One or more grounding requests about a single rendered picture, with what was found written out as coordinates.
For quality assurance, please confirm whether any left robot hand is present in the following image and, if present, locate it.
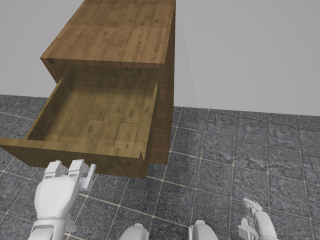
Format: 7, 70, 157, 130
34, 159, 90, 232

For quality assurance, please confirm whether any robot right thigh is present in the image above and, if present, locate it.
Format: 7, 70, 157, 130
188, 223, 218, 240

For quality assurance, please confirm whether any cabinet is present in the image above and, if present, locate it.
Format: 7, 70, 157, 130
40, 0, 176, 165

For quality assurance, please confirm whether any left robot forearm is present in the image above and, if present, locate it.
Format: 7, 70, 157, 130
28, 217, 67, 240

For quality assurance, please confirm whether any drawer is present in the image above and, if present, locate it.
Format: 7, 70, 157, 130
0, 64, 160, 179

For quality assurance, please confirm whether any right robot shin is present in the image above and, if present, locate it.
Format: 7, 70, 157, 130
195, 220, 205, 224

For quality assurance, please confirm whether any handle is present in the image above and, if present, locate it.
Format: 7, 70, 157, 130
56, 160, 96, 192

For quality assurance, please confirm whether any right robot hand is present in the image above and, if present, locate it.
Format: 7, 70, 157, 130
238, 198, 277, 240

